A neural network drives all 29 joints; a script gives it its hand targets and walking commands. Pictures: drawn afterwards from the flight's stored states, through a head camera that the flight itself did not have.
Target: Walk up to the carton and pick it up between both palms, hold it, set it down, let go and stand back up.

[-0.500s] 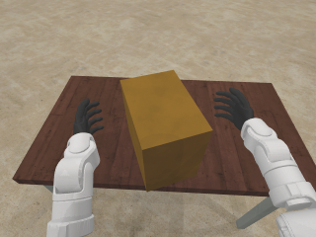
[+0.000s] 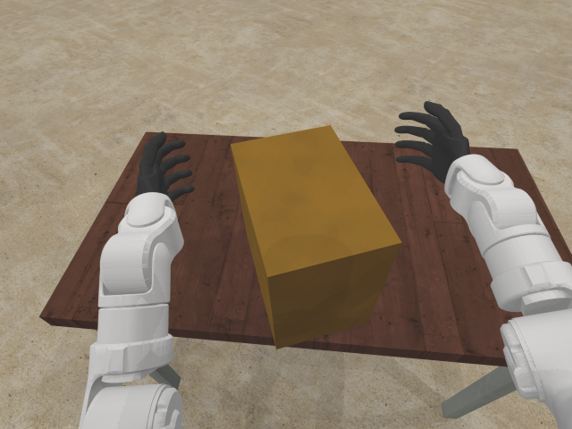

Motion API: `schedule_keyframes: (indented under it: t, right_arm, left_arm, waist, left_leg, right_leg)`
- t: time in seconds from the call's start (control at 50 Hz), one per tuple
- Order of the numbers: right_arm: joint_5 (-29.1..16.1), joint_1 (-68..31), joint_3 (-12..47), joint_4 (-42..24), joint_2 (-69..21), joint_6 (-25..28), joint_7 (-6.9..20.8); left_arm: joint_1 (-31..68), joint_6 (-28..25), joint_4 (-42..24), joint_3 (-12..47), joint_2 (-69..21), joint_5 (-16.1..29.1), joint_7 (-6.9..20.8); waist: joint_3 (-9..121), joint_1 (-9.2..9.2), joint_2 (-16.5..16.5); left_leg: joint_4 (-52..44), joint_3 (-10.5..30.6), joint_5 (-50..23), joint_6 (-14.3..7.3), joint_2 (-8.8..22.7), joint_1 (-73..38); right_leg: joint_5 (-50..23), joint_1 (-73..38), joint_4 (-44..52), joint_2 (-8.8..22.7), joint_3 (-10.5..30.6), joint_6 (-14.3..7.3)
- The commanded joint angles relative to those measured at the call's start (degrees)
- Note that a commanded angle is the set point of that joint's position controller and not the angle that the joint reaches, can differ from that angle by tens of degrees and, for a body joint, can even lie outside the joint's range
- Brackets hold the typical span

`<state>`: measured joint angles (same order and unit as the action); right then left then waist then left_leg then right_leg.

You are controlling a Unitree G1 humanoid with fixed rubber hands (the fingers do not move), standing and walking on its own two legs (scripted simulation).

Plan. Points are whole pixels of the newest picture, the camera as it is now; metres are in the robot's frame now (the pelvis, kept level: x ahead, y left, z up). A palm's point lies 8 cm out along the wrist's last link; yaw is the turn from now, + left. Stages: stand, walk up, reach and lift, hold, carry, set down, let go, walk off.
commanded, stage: reach and lift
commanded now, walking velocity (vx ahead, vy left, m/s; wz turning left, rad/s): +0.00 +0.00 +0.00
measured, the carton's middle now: (303, 238) +0.41 +0.04 +0.00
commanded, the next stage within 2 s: none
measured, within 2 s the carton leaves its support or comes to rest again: neither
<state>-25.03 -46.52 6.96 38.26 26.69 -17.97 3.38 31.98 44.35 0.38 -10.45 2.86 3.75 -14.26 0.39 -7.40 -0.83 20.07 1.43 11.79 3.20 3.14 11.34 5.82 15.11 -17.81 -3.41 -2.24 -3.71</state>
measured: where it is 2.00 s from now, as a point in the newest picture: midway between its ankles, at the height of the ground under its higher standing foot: outside the picture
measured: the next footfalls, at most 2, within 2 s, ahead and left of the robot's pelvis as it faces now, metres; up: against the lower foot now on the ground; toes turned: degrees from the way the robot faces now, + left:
none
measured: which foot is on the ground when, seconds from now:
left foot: down 0.00-1.00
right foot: down 0.00-1.00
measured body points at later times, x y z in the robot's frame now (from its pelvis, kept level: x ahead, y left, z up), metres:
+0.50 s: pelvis +0.00 +0.00 +0.00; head +0.04 -0.01 +0.45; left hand +0.39 +0.23 +0.15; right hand +0.50 -0.13 +0.17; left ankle -0.02 +0.15 -0.75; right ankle +0.03 -0.08 -0.75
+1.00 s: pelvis +0.00 +0.00 +0.00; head +0.06 -0.01 +0.44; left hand +0.39 +0.20 +0.08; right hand +0.48 -0.10 +0.08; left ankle -0.02 +0.15 -0.75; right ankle +0.03 -0.08 -0.75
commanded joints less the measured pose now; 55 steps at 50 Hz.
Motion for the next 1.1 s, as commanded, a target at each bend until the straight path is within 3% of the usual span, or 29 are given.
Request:
schedule_keyframes:
  t: [0.0, 0.12, 0.28, 0.32, 0.36, 0.44, 0.46, 0.48, 0.5, 0.56, 0.6, 0.66, 0.74, 0.9, 1.0, 1.08]
  right_arm:
    - [-0.3, -27.3, -4.1, -7.2, 10.0, 2.5, 0.2]
    - [-0.1, -33.8, -3.7, -2.3, 10.2, 2.1, 0.9]
    - [0.7, -39.1, -3.0, 3.4, 10.0, 2.1, 1.2]
    - [1.1, -38.9, -2.3, 8.5, 8.4, 2.2, 1.4]
    - [1.5, -38.2, -2.5, 7.3, 7.8, 3.2, 1.4]
    - [3.9, -33.7, -3.5, 11.6, 5.1, 5.3, 1.1]
    - [4.3, -34.0, -3.8, 9.1, 4.9, 6.3, 0.9]
    - [5.3, -32.3, -4.2, 12.1, 3.8, 7.0, 0.9]
    - [5.5, -32.3, -4.9, 8.9, 3.7, 8.3, 0.8]
    - [8.1, -32.1, -6.7, 5.7, 2.7, 11.9, 0.3]
    - [9.4, -31.9, -7.8, 6.6, 2.0, 14.2, 0.5]
    - [11.2, -33.3, -9.6, 5.1, 2.1, 17.6, 0.7]
    - [13.2, -32.4, -10.6, 8.6, 0.1, 20.1, 0.5]
    - [15.6, -30.9, -9.9, 19.8, -3.8, 24.1, -0.8]
    - [14.3, -31.7, -8.8, 21.9, -3.0, 27.1, -1.4]
    - [12.1, -34.0, -6.1, 19.9, -4.6, 27.3, -2.4]
  left_arm:
    - [22.9, -3.0, -8.0, 0.0, 4.9, -0.2, 0.0]
    - [29.7, -4.0, -2.1, -0.4, 6.3, 0.8, -0.8]
    - [34.3, -5.9, 5.1, -1.7, 7.1, 0.2, -0.9]
    - [34.3, -7.1, 10.2, -1.1, 5.8, -0.1, -0.5]
    - [34.0, -8.6, 9.2, -1.7, 6.1, -0.4, -0.2]
    - [30.3, -12.6, 12.5, -2.1, 3.9, -3.4, 1.1]
    - [30.1, -13.7, 10.9, -2.5, 4.0, -3.8, 1.3]
    - [28.3, -14.8, 13.8, -2.0, 2.5, -4.6, 1.7]
    - [28.1, -16.1, 10.5, -1.7, 2.3, -4.3, 1.9]
    - [27.3, -20.3, 9.2, -1.8, 1.7, -4.9, 2.2]
    - [27.4, -23.2, 9.3, -1.1, 0.3, -5.7, 2.0]
    - [28.2, -27.1, 9.2, 0.3, -0.7, -5.4, 1.1]
    - [28.0, -31.5, 15.1, 1.3, -2.9, -5.7, 0.4]
    - [27.5, -40.2, 30.6, -2.7, -3.9, -9.5, 0.8]
    - [28.2, -44.1, 31.5, -2.6, -5.0, -10.2, 0.0]
    - [29.6, -45.6, 33.0, -2.8, -4.1, -8.3, -0.2]
  waist:
    - [30.2, -0.29, 3.8]
    - [31.9, -1.13, 3.5]
    - [34.7, -2.13, 5.1]
    - [32.1, -1.91, 5.2]
    - [34.0, -2.33, 5.1]
    - [30.8, -1.34, 4.2]
    - [32.4, -1.87, 4.3]
    - [29.7, -1.21, 4.3]
    - [32.1, -1.49, 3.7]
    - [35.0, -1.44, 4.4]
    - [36.3, -1.56, 3.1]
    - [40.4, -1.34, 3.6]
    - [41.6, -1.18, 3.7]
    - [36.6, -3.0, 6.2]
    - [39.0, -3.15, 4.1]
    - [40.8, -4.22, 6.6]
  left_leg:
    - [-0.9, -2.0, -17.5, -0.7, -3.5, 2.7]
    - [-1.0, -2.3, -14.0, -0.9, -3.5, 5.9]
    - [-0.3, -2.4, -16.4, -0.3, -3.6, 7.3]
    - [-0.6, -2.2, -15.6, -0.5, -3.4, 8.5]
    - [-0.7, -2.7, -16.0, -0.4, -3.8, 8.8]
    - [-1.7, -2.7, -15.4, -0.2, -3.9, 9.6]
    - [-1.7, -2.9, -16.4, -0.1, -4.1, 9.5]
    - [-1.8, -2.6, -16.1, 0.0, -3.9, 9.9]
    - [-1.6, -2.8, -17.7, 0.3, -4.0, 9.0]
    - [-1.1, -3.2, -19.1, 0.2, -4.1, 8.9]
    - [-1.0, -3.2, -20.0, 0.4, -3.8, 8.6]
    - [0.0, -3.3, -22.0, 0.5, -3.1, 6.9]
    - [0.6, -3.7, -20.5, 0.2, -2.8, 7.8]
    - [-0.1, -5.1, -16.1, -0.5, -2.7, 14.1]
    - [1.6, -5.4, -21.4, 0.8, -2.5, 12.3]
    - [2.1, -5.9, -18.8, -0.3, -2.7, 16.0]
  right_leg:
    - [-16.9, -22.6, -2.6, 0.7, 3.5, 3.0]
    - [-13.5, -22.0, -2.6, 1.1, 4.0, 3.0]
    - [-18.0, -23.3, -3.5, 0.4, 3.3, 3.5]
    - [-16.8, -22.8, -3.2, 0.6, 3.6, 3.4]
    - [-17.9, -24.7, -3.4, 0.7, 3.6, 3.5]
    - [-19.0, -26.0, -3.3, 1.0, 3.5, 3.7]
    - [-20.3, -26.8, -3.4, 0.9, 3.4, 3.8]
    - [-19.3, -26.1, -3.3, 0.8, 3.2, 3.6]
    - [-20.7, -26.7, -3.2, 0.8, 3.0, 3.4]
    - [-22.4, -27.4, -3.7, 0.8, 2.6, 3.8]
    - [-21.5, -26.3, -3.7, 0.6, 2.3, 3.3]
    - [-20.9, -23.8, -3.5, 0.0, 1.5, 2.8]
    - [-18.3, -21.3, -3.1, 0.2, 1.5, 2.4]
    - [-14.5, -21.9, -3.7, 0.7, 2.1, 2.9]
    - [-17.6, -21.4, -4.6, -0.2, 1.7, 2.5]
    - [-18.3, -22.8, -5.4, 0.5, 2.8, 3.3]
